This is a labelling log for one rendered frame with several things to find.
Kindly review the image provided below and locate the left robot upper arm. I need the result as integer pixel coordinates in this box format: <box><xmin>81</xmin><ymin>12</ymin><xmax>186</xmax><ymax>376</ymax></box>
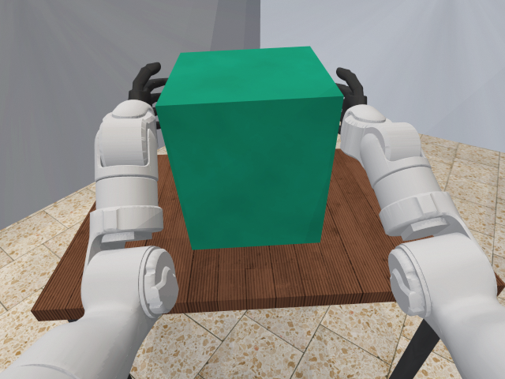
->
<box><xmin>0</xmin><ymin>246</ymin><xmax>178</xmax><ymax>379</ymax></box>

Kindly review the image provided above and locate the right robot upper arm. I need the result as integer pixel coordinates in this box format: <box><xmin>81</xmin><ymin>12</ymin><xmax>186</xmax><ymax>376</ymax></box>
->
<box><xmin>388</xmin><ymin>232</ymin><xmax>505</xmax><ymax>379</ymax></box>

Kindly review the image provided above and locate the table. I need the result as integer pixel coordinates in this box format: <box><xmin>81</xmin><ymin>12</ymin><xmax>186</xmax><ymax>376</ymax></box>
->
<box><xmin>31</xmin><ymin>148</ymin><xmax>505</xmax><ymax>379</ymax></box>

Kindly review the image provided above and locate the robot right forearm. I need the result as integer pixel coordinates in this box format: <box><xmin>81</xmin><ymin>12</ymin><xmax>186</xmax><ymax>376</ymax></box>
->
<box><xmin>340</xmin><ymin>104</ymin><xmax>497</xmax><ymax>296</ymax></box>

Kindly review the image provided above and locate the carton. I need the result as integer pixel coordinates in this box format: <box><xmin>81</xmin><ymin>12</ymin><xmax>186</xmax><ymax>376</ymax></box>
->
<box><xmin>155</xmin><ymin>46</ymin><xmax>344</xmax><ymax>250</ymax></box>

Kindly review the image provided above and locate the robot left forearm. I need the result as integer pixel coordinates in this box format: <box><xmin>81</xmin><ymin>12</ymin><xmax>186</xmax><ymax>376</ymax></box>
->
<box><xmin>81</xmin><ymin>99</ymin><xmax>163</xmax><ymax>307</ymax></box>

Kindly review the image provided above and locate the left robot hand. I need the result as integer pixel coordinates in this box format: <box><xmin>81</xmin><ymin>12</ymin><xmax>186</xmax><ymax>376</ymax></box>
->
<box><xmin>128</xmin><ymin>62</ymin><xmax>168</xmax><ymax>129</ymax></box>

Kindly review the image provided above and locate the right robot hand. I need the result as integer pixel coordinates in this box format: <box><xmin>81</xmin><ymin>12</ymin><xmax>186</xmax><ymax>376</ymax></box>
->
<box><xmin>336</xmin><ymin>67</ymin><xmax>367</xmax><ymax>134</ymax></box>

